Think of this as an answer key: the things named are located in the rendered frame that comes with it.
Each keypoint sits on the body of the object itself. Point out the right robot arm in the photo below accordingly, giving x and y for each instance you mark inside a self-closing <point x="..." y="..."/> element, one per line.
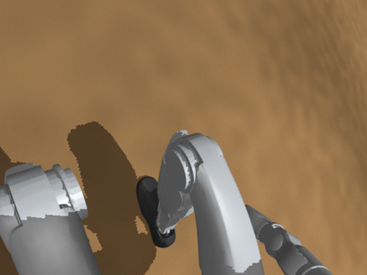
<point x="291" y="256"/>

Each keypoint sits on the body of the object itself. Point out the right robot hand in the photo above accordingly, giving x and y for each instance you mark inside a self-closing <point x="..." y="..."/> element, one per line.
<point x="258" y="220"/>

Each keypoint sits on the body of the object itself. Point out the right robot foot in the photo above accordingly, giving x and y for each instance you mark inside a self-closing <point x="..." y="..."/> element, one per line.
<point x="146" y="191"/>

